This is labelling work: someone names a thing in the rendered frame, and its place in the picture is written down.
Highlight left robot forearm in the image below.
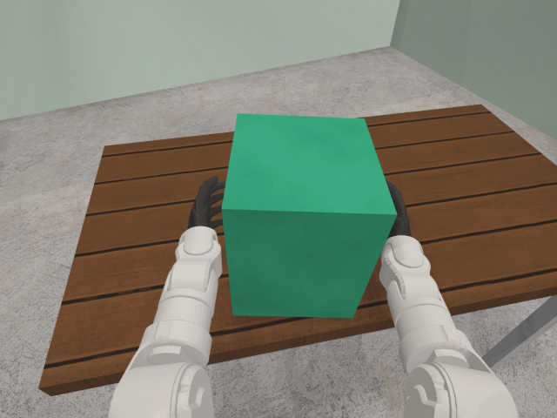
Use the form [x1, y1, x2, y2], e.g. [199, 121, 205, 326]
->
[109, 226, 222, 418]

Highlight robot left hand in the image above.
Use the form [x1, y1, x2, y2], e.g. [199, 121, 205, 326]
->
[187, 176, 226, 230]

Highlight robot left upper arm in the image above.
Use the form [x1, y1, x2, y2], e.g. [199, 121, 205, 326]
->
[110, 361, 215, 418]

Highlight carton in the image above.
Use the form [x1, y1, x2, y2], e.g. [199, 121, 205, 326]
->
[222, 113, 398, 318]

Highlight robot right hand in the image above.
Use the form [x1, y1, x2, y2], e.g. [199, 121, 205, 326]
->
[386, 180, 412, 239]

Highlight right robot forearm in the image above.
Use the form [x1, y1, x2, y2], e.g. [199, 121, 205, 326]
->
[379, 235, 519, 418]

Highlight table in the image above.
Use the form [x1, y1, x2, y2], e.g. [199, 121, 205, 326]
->
[38, 104, 557, 396]

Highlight robot right upper arm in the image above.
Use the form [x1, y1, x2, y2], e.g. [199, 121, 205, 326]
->
[403, 361, 518, 418]

